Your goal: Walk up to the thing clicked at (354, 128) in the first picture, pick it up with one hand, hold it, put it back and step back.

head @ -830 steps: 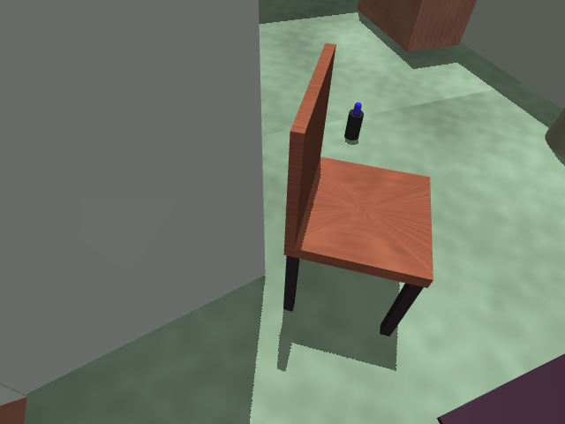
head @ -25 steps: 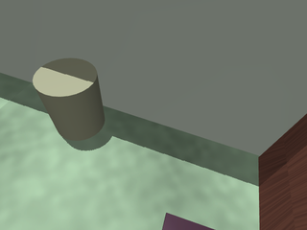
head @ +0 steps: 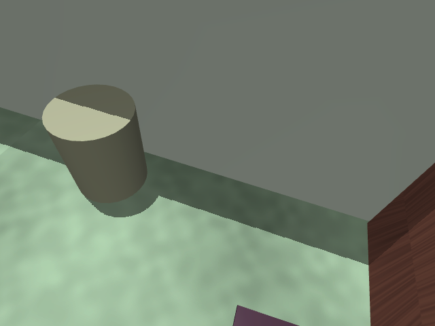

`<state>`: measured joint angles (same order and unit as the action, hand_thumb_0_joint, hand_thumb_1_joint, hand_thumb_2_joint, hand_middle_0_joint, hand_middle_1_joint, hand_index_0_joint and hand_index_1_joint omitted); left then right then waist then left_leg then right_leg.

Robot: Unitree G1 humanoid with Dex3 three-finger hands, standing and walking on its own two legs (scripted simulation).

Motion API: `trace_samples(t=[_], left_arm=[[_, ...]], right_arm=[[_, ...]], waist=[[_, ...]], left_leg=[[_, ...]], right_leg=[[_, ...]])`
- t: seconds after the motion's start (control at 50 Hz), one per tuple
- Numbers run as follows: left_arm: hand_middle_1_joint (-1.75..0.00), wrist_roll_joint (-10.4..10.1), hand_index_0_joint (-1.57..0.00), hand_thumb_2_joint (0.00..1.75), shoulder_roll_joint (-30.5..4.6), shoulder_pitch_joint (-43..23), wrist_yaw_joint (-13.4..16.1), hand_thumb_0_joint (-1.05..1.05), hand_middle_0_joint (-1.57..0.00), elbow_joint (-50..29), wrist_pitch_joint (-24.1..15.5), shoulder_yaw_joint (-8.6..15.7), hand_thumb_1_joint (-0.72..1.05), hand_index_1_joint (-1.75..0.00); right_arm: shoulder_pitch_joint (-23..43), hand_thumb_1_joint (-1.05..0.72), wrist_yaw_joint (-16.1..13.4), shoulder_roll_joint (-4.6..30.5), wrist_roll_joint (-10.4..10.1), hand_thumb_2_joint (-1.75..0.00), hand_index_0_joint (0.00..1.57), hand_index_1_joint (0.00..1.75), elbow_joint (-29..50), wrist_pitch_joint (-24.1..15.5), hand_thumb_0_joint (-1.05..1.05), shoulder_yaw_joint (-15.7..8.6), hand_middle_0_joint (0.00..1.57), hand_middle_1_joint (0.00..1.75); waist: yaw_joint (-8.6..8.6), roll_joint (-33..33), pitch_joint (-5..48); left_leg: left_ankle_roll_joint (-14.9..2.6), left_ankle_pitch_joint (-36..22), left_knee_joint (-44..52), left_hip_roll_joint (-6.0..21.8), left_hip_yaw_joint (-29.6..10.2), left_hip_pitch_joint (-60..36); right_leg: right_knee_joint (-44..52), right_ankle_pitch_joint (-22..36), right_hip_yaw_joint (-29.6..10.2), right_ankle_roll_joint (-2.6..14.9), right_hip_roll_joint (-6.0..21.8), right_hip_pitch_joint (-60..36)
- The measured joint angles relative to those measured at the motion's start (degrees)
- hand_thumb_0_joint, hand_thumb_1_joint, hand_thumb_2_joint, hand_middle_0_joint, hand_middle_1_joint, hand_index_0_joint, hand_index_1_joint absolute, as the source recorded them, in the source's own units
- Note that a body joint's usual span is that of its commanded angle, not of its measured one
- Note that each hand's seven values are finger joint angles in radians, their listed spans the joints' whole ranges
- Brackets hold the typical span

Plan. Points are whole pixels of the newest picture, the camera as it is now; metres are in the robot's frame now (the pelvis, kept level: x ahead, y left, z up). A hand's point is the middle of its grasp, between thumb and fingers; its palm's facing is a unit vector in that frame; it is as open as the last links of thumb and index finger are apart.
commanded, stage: stand
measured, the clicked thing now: out of the picture -0.07 +1.38 -0.68
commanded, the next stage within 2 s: walk up in 0.54 s
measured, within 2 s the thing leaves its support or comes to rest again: neither
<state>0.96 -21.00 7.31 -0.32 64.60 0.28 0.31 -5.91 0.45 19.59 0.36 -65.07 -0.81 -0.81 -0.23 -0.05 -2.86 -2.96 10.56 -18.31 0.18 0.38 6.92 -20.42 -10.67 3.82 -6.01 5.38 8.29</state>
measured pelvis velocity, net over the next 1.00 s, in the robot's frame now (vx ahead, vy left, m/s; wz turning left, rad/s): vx -0.03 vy -0.11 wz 0.52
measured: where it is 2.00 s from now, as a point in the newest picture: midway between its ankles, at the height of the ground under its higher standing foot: outside the picture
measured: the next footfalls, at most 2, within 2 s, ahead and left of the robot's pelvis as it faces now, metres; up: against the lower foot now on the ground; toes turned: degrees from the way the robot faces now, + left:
right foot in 0.86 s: +0.07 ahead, -0.18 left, +0.02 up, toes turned +29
left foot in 1.28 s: -0.09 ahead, -0.02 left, +0.02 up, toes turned +47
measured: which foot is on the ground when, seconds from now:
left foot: down 0.00-0.88, up 0.90-1.00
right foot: down 0.00-0.54, up 0.56-0.84, down 0.86-1.00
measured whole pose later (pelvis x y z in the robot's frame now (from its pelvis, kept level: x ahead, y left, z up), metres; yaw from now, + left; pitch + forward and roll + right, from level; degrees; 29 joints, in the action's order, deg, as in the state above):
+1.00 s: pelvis -0.03 -0.11 -0.01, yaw +30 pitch -1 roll +1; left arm 2.5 -20.5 3.2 -2.8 44.5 3.7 4.4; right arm -15.0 -1.6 23.6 1.7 -46.6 1.4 -4.5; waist 0.5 0.9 -9.4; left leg 1.3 23.8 -58.5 -5.9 -8.1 29.5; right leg -35.0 -17.2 0.7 2.0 0.5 17.2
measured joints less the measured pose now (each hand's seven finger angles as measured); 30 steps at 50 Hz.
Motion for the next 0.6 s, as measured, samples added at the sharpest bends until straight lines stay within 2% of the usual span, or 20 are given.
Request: trace_samples(t=[0.1,0.26,0.54,0.56,0.6], left_arm=[[-0.3,-0.1,-0.21,0.9,0.1,-0.2,0.1,0.0,-0.2,-0.5,0.2,-0.1,0.9,-0.3],[-0.3,0.0,-0.21,0.9,0.5,-0.7,0.2,0.0,-0.2,-1.3,0.2,-0.3,0.9,-0.3],[-0.3,0.2,-0.21,0.9,0.4,0.6,0.0,0.0,-0.2,-1.4,0.1,-0.3,0.9,-0.3],[-0.3,0.3,-0.21,0.9,0.3,0.4,-0.5,0.0,-0.2,-1.9,0.7,0.2,0.9,-0.3],[-0.3,0.4,-0.21,0.9,-0.9,-2.1,-1.1,0.0,-0.2,-4.0,2.6,1.8,0.9,-0.3]], right_arm=[[0.2,-0.9,-0.3,-0.1,-0.1,-0.9,0.2,0.3,0.4,-0.1,0.01,0.0,0.2,0.3],[0.5,-0.9,-0.4,0.0,-0.1,-0.9,0.2,0.3,0.6,0.1,0.01,0.1,0.2,0.3],[-0.4,-0.9,0.0,0.3,0.0,-0.9,0.2,0.3,0.4,0.2,0.01,0.1,0.2,0.3],[-1.0,-0.9,0.1,0.1,-0.1,-0.9,0.2,0.3,1.2,0.5,0.01,-0.3,0.2,0.3],[-3.6,-0.9,0.0,-0.5,0.0,-0.9,0.2,0.3,3.9,0.3,0.01,-1.2,0.2,0.3]], waist=[[0.06,0.0,-0.3],[0.2,-0.5,-0.1],[0.11,-0.3,0.6],[0.6,-0.2,0.6],[2.24,0.9,-0.6]], left_leg=[[0.04,0.1,0.1,-0.1,0.2,-0.5],[0.1,0.4,-0.4,0.2,0.0,-0.8],[0.25,-0.3,0.4,0.2,-0.1,-1.0],[0.23,-0.3,-0.1,0.0,-0.9,-0.1],[0.28,-1.4,-0.7,-1.4,-4.9,2.2]], right_leg=[[-0.5,-0.5,-0.2,0.27,0.2,-0.2],[0.0,-0.2,0.0,-0.36,-0.1,-0.9],[0.1,0.1,0.1,0.03,-0.2,-0.9],[-1.6,-1.3,0.2,0.93,-0.3,0.1],[-9.8,-9.0,-2.3,3.0,-1.8,3.6]])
